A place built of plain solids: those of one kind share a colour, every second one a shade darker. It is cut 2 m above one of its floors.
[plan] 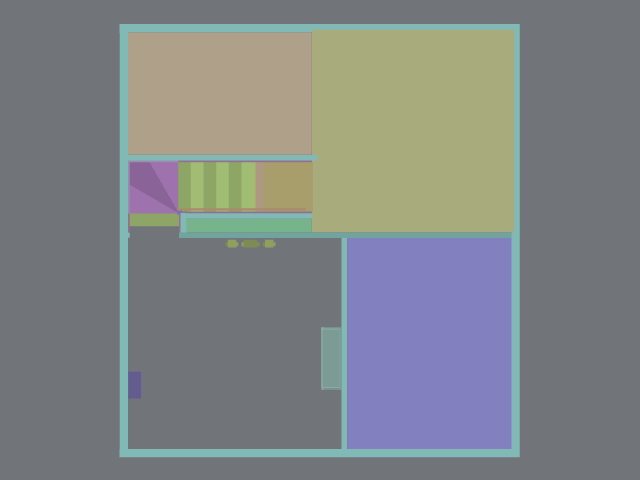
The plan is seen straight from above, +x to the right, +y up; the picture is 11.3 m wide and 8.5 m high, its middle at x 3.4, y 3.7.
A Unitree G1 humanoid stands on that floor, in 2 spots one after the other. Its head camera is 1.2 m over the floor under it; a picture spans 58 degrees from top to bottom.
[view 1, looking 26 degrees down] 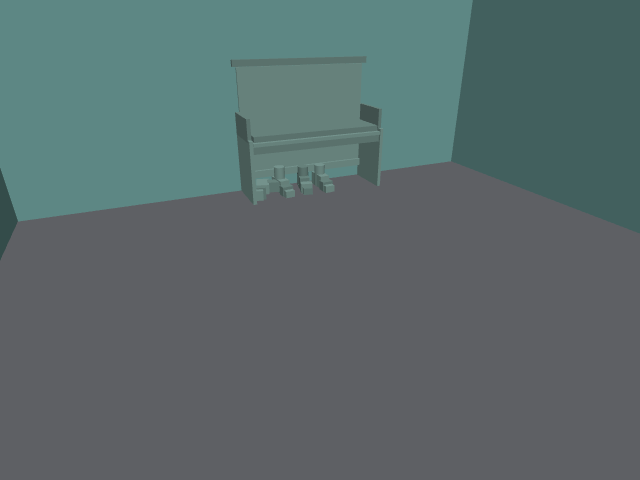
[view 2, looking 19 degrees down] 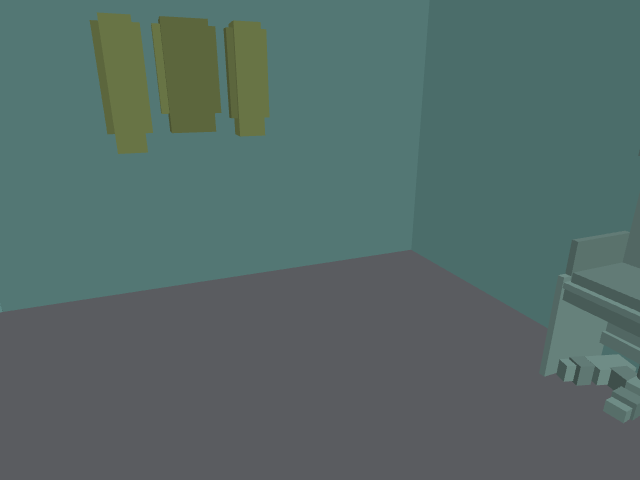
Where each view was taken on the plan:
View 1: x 0.42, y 2.94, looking -24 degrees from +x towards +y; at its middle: ground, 2.74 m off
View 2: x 1.89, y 1.00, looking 68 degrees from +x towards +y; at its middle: wall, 3.12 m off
